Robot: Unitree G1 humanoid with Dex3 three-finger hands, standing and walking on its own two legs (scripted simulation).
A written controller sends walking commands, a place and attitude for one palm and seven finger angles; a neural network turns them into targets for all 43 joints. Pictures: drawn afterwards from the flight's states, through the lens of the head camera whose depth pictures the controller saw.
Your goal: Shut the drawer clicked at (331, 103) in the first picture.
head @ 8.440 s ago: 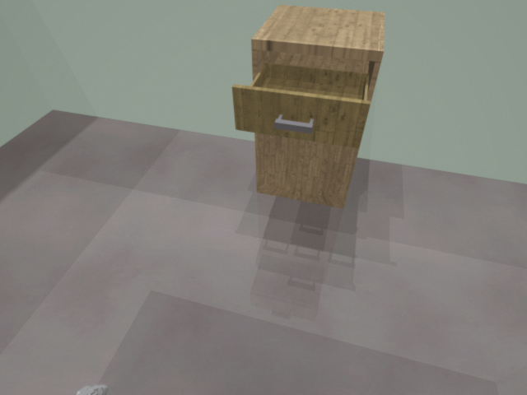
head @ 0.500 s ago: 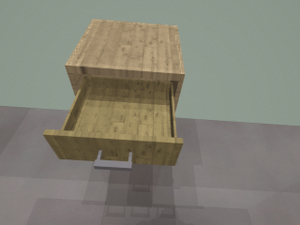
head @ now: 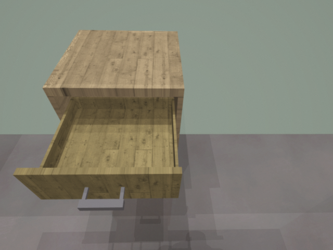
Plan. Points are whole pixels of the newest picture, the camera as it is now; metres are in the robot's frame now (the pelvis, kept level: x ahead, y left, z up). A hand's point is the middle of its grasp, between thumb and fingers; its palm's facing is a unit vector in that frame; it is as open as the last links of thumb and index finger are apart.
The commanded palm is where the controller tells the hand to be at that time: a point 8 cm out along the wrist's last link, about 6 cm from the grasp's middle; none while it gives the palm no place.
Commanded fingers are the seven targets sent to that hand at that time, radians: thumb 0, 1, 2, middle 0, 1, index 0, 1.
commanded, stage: come to a stop and stand still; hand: left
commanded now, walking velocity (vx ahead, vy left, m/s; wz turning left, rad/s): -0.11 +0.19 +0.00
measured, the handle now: (103, 197) +0.27 +0.19 -0.08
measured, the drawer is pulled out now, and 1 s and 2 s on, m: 0.30 0.30 0.30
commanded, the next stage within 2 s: look again from close up in 1.96 s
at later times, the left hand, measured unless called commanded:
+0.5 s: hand out of the picture -0.02 +0.23 -0.17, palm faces +0.02 -0.97 -0.26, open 7.3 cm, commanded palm none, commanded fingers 0.00 0.90 0.90 -0.20 -0.30 -0.20 -0.30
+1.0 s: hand out of the picture +0.07 +0.25 -0.16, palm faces -0.12 -0.96 -0.27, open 7.4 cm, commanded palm none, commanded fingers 0.00 0.90 0.90 -0.20 -0.30 -0.20 -0.30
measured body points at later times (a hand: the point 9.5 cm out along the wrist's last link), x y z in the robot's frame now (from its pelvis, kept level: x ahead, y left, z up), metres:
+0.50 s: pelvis -0.02 +0.04 +0.00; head -0.03 +0.04 +0.45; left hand -0.02 +0.29 -0.15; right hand +0.07 -0.21 -0.14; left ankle +0.01 +0.13 -0.73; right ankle -0.02 -0.09 -0.73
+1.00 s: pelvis +0.01 +0.05 +0.00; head +0.08 +0.03 +0.45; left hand +0.07 +0.30 -0.14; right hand -0.02 -0.18 -0.16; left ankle +0.02 +0.13 -0.73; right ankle -0.04 -0.06 -0.73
